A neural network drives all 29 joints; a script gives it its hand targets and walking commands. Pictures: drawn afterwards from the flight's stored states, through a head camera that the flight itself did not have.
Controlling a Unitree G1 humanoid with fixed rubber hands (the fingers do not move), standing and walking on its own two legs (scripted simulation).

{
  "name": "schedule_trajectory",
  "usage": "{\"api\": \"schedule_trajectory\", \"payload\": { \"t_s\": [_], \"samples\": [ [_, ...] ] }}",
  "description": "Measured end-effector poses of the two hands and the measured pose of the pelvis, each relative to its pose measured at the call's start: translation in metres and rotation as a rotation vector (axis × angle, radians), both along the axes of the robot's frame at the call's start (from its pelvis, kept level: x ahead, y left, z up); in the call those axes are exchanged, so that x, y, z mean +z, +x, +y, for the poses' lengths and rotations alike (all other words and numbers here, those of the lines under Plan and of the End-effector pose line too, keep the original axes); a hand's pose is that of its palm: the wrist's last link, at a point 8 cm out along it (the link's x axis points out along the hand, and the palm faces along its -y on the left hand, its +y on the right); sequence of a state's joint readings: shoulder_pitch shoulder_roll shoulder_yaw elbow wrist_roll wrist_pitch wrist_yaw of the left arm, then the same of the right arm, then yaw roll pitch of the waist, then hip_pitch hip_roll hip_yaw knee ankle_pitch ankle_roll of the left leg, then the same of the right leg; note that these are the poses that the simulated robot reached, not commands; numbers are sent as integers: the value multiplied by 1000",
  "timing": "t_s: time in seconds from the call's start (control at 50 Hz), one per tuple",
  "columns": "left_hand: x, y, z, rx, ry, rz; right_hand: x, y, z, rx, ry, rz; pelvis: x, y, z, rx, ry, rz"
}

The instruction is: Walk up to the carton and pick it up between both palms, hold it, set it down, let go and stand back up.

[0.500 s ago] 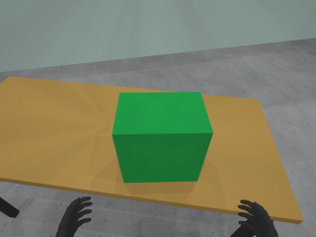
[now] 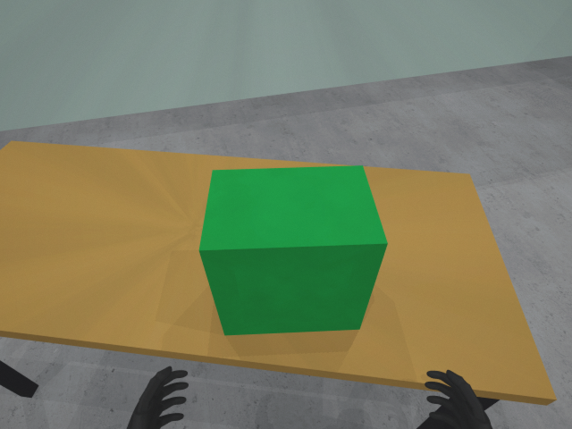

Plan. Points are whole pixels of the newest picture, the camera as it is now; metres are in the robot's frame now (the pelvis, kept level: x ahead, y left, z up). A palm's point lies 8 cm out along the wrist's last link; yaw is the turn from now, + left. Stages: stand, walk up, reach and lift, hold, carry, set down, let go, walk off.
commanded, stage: set down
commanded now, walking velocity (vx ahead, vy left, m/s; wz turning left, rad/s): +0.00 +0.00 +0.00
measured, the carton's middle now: (290, 254) +0.42 +0.03 -0.01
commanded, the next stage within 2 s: let go in 0.68 s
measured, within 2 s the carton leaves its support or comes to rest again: neither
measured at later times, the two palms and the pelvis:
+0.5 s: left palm out of the picture +0.12 +0.23 -0.04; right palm out of the picture +0.12 -0.20 -0.03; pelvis -0.04 +0.00 +0.00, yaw +0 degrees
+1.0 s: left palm out of the picture +0.10 +0.22 -0.04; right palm out of the picture +0.10 -0.21 -0.04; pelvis -0.07 -0.01 +0.00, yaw +1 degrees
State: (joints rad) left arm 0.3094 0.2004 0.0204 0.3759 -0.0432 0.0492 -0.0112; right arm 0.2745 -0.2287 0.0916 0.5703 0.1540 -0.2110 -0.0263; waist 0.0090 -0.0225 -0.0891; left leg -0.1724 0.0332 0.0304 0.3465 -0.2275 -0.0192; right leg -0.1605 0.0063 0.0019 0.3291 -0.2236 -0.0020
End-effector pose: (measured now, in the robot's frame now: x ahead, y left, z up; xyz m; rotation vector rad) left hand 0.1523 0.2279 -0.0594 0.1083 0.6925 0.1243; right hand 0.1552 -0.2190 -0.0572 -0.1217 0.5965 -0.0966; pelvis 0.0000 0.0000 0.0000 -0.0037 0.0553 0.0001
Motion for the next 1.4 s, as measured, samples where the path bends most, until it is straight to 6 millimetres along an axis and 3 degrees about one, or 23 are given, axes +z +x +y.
{"api": "schedule_trajectory", "payload": {
  "t_s": [0.16,0.32,0.52,0.68,0.82,1.04,1.4],
  "samples": [
    [11,0,-4,43,-11,9,11,-3,10,-11,15,19,2,-9,1,1,3,-13],
    [22,-13,-2,61,-19,-6,24,-20,19,-20,41,33,4,-23,-1,-1,3,-35],
    [23,-33,3,64,-2,20,23,-40,23,-29,47,63,3,-47,-5,-1,8,-51],
    [25,-37,-3,44,-1,9,25,-48,15,-39,31,57,1,-61,-7,3,12,-72],
    [16,-48,-4,31,7,36,19,-58,12,-29,10,69,0,-69,-8,5,14,-85],
    [18,-47,-8,15,36,-15,19,-50,8,2,4,0,-2,-69,-9,19,17,-102],
    [-16,-40,-6,-15,52,145,-12,-41,-6,1,-53,94,-3,-50,-6,22,16,-59]
  ]
}}
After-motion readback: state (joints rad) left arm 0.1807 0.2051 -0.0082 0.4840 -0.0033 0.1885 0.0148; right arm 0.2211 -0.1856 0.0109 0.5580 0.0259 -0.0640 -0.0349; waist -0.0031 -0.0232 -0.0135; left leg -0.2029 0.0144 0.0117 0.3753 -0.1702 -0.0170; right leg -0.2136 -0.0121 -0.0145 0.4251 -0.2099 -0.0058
